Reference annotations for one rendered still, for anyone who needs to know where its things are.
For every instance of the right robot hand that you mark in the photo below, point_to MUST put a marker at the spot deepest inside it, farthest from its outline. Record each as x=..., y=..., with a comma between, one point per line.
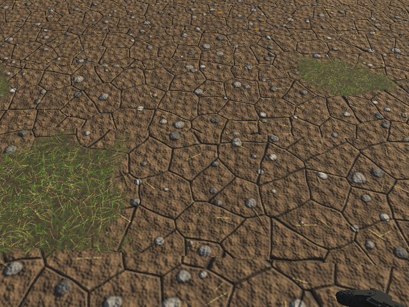
x=366, y=298

